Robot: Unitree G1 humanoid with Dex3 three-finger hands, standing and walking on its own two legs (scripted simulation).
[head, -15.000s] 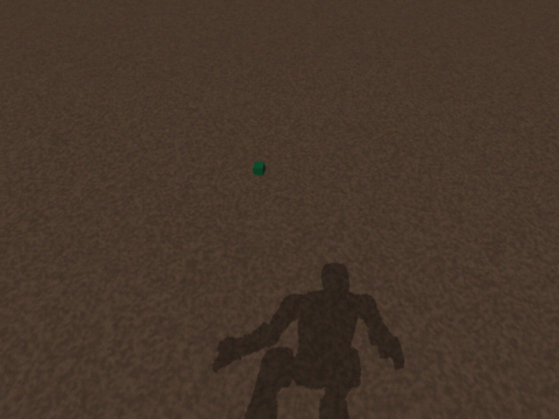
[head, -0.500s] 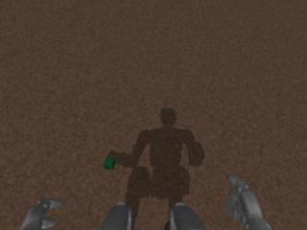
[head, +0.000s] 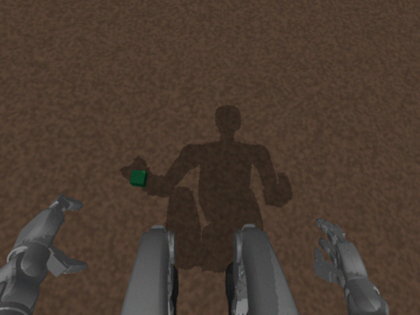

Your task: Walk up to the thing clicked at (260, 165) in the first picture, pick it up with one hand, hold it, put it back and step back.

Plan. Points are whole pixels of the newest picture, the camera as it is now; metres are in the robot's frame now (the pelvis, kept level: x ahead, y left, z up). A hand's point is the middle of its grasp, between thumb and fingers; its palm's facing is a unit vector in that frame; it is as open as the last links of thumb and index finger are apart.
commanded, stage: rise first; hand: left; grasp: from above
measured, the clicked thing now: (138, 178) +0.49 +0.23 -0.52
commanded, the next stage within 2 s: approach in 1.54 s
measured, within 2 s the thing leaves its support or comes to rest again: neither
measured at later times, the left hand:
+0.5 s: hand (92, 203) +0.35 +0.30 -0.29, palm faces -0.52 -0.22 -0.82, open 13.6 cm
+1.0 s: hand (102, 189) +0.41 +0.30 -0.36, palm faces -0.49 -0.05 -0.87, open 14.1 cm
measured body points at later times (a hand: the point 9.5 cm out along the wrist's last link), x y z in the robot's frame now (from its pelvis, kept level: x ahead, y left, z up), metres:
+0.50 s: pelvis -0.05 +0.00 -0.15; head +0.17 +0.04 +0.24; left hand +0.38 +0.31 -0.24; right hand +0.03 -0.28 -0.27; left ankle +0.05 +0.11 -0.51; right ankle +0.05 -0.12 -0.51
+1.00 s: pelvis -0.04 +0.01 -0.20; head +0.20 +0.06 +0.17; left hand +0.43 +0.30 -0.31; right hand +0.02 -0.28 -0.32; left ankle +0.05 +0.11 -0.51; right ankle +0.05 -0.12 -0.51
